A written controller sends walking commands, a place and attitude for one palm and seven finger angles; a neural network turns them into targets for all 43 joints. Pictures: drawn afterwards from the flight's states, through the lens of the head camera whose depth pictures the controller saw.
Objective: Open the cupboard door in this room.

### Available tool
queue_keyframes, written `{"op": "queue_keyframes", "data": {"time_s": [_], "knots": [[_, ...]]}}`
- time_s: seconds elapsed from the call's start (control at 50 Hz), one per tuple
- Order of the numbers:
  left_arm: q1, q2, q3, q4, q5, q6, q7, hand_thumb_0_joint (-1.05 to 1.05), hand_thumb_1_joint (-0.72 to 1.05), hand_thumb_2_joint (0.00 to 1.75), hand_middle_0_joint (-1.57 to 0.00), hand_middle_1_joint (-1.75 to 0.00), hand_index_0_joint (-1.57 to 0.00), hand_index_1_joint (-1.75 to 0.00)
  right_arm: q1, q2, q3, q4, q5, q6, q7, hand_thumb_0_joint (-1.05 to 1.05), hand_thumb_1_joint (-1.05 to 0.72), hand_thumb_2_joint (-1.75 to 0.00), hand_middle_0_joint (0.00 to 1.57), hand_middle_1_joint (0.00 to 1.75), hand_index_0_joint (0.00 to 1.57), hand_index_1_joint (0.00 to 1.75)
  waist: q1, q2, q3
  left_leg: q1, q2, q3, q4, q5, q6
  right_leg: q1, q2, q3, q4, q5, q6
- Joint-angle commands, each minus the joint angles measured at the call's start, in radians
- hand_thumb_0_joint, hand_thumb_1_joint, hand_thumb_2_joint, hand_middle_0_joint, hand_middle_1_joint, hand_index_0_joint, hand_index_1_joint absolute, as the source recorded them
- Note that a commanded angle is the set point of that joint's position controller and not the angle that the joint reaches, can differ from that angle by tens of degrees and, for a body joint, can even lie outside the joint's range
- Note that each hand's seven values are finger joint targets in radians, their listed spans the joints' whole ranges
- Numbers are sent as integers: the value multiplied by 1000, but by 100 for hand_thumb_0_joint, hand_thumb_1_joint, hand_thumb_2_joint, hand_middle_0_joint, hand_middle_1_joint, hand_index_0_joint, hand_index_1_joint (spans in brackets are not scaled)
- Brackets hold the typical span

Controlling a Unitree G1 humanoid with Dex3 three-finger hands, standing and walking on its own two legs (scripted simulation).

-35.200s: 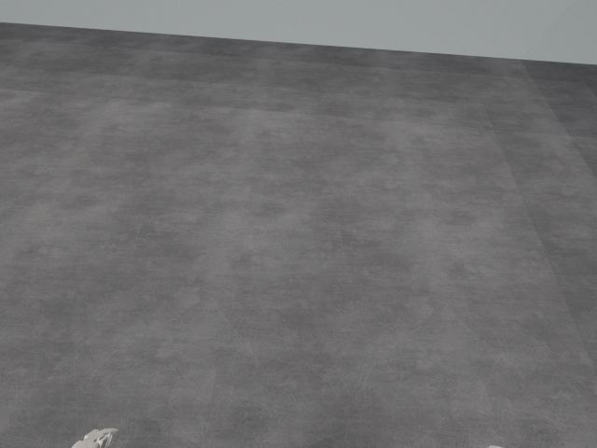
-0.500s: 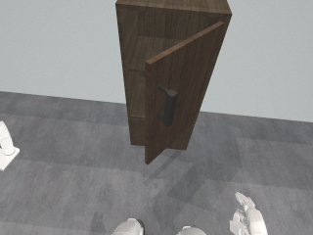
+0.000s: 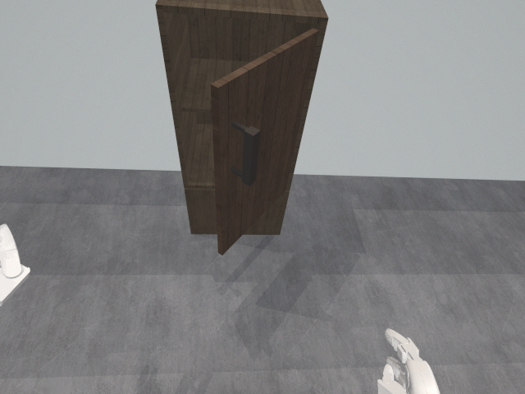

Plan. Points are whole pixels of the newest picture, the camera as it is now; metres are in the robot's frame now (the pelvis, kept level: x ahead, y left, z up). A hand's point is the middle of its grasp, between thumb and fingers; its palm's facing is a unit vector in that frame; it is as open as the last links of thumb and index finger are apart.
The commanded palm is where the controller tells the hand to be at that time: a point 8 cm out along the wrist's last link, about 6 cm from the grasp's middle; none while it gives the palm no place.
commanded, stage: stop stepping back and stand still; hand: left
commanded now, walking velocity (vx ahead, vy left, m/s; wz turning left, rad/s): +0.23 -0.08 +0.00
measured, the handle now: (242, 153) +0.60 +0.06 -0.01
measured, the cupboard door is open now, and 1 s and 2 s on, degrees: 51 51 51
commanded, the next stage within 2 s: let the arm hang, fingers relaxed in 0.48 s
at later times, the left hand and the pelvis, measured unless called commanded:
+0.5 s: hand (42, 298) +0.18 +0.23 +0.16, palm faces +0.43 -0.79 -0.43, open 7.4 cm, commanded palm +0.12 +0.28 +0.17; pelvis -0.02 -0.02 -0.01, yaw -1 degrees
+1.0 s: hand out of the picture -0.05 +0.20 -0.18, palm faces +0.06 -0.98 -0.20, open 6.9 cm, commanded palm none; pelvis -0.04 +0.02 +0.00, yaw +1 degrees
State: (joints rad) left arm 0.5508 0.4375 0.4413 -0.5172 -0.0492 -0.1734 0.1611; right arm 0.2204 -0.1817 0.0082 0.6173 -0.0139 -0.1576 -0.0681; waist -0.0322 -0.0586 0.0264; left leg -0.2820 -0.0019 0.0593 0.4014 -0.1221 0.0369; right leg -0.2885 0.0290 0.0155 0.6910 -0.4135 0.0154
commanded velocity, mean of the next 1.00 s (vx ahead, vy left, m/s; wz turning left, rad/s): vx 0.05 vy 0.02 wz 0.00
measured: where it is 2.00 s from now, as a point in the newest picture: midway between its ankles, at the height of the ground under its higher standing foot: outside the picture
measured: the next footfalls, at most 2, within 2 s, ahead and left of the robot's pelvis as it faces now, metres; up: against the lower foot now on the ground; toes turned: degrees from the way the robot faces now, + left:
right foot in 0.14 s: -0.02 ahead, -0.08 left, +0.00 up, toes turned -4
left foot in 0.46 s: +0.04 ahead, +0.12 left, +0.00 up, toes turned +3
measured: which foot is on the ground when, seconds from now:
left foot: down 0.00-0.16, up 0.18-0.44, down 0.46-1.00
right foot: up 0.00-0.12, down 0.14-1.00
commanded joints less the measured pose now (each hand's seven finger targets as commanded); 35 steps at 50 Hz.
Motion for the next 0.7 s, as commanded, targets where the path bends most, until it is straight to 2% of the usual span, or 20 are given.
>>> {"op": "queue_keyframes", "data": {"time_s": [0.0,0.04,0.08,0.1,0.14,0.16,0.18,0.2,0.26,0.32,0.36,0.4,0.44,0.48,0.54,0.56,0.58,0.6,0.64,0.68], "knots": [[96,141,99,-246,7,-67,27,0,90,90,-20,-30,-20,-30,-100,-148,-47,-149,6,-51,-1,0,-90,-90,20,30,20,30,24,258,-101,-35,206,-208,-309,-448,25,103,20,-90,-71,-24,-9],[69,144,95,-214,9,-57,33,0,90,90,-20,-30,-20,-30,-99,-156,-51,-144,0,-31,-10,0,-90,-90,20,30,20,30,17,324,-72,-127,187,-173,-307,-564,3,200,44,-142,-162,-38,-29],[42,177,114,-208,16,-52,32,0,90,90,-20,-30,-20,-30,-92,-153,-53,-142,-2,-13,-17,0,-90,-90,20,30,20,30,12,260,-86,-114,134,-127,-184,-502,-6,237,23,-122,-309,-2,-49],[22,172,105,-201,13,-50,30,0,90,90,-20,-30,-20,-30,-89,-143,-51,-143,-8,-1,-19,0,-90,-90,20,30,20,30,9,172,-81,-125,102,-103,-53,-396,-12,227,-39,-33,-377,11,-80],[-42,206,127,-180,4,-53,26,0,90,90,-20,-30,-20,-30,-78,-147,-63,-133,-5,14,-15,0,-90,-90,20,30,20,30,19,-80,-84,-158,28,-41,349,-233,-39,82,-297,359,-528,-190,-201],[-67,186,114,-156,4,-53,27,0,90,90,-20,-30,-20,-30,-68,-147,-68,-118,4,9,-10,0,-90,-90,20,30,20,30,27,-129,-54,-231,21,-58,496,-251,-45,69,-341,415,-541,-198,-229],[-95,156,86,-129,4,-55,25,0,90,90,-20,-30,-20,-30,-63,-161,-70,-108,7,7,-6,0,-90,-90,20,30,20,30,11,-83,-36,-264,24,-72,583,-257,-47,43,-332,400,-531,-186,-220],[-99,135,67,-90,5,-63,20,0,90,90,-20,-30,-20,-30,-59,-152,-62,-103,8,3,-5,0,-90,-90,20,30,20,30,7,-36,7,-291,48,-85,572,-222,-43,57,-321,327,-499,-74,-213],[-136,146,62,-45,22,-94,18,0,90,90,-20,-30,-20,-30,-85,-136,-46,-95,10,-6,-18,0,-90,-90,20,30,20,30,22,-6,26,-211,50,-18,409,-174,-30,68,-265,182,-447,190,-161],[-133,147,63,-55,21,-107,21,0,90,90,-20,-30,-20,-30,-100,-133,-46,-104,8,-20,-24,0,-90,-90,20,30,20,30,44,-43,28,-119,39,22,263,-168,-13,70,-258,172,-437,184,-137],[-115,151,73,-98,16,-113,22,0,90,90,-20,-30,-20,-30,-90,-135,-48,-108,6,-24,-16,0,-90,-90,20,30,20,30,45,-19,8,-35,33,26,141,-125,-7,81,-246,159,-408,214,-111],[-84,156,86,-140,10,-120,21,0,90,90,-20,-30,-20,-30,-90,-145,-55,-116,7,-26,-12,0,-90,-90,20,30,20,30,46,59,-19,71,50,-16,32,-38,4,84,-194,123,-339,300,-56],[-72,167,106,-164,6,-125,18,0,90,90,-20,-30,-20,-30,-83,-163,-66,-129,14,-21,-7,0,-90,-90,20,30,20,30,47,102,-77,150,116,-78,41,146,23,89,-123,74,-262,401,1],[-21,171,121,-126,14,-113,11,0,90,90,-20,-30,-20,-30,-69,-146,-58,-123,12,-15,-6,0,-90,-90,20,30,20,30,34,158,-107,151,103,-42,85,252,14,108,-106,52,-251,543,-1],[-29,151,101,-123,12,-107,9,0,90,90,-20,-30,-20,-30,-70,-141,-59,-132,20,-7,1,0,-90,-90,20,30,20,30,27,63,-132,127,90,-27,108,251,-6,162,-113,64,-267,651,-8],[-92,-15,-317,634,105,65,-131,0,90,90,-20,-30,-20,-30,-118,-307,-97,79,17,-22,83,0,-90,-90,20,30,20,30,-4,67,-101,26,110,-60,236,348,-4,77,-183,-13,-111,777,-46],[-68,-83,-324,663,89,139,-153,0,90,90,-20,-30,-20,-30,-35,-240,-103,77,15,29,74,0,-90,-90,20,30,20,30,13,49,-157,74,106,-50,208,350,-3,80,-153,38,-120,728,-59],[-108,-102,-333,702,84,154,-157,0,90,90,-20,-30,-20,-30,-6,-228,-88,83,9,58,70,0,-90,-90,20,30,20,30,18,30,-154,32,125,-87,194,262,13,70,-148,0,-119,581,-62],[-181,-81,-342,804,83,160,-164,0,90,90,-20,-30,-20,-30,-42,-218,-63,74,-2,95,67,0,-90,-90,20,30,20,30,36,-69,-115,-37,134,-137,156,123,39,69,-134,-7,-156,394,-59],[-252,-47,-348,928,83,155,-160,0,90,90,-20,-30,-20,-30,-65,-220,-59,88,-10,114,63,0,-90,-90,20,30,20,30,35,-182,-108,-29,85,-100,192,160,10,106,-176,36,-196,544,-87]]}}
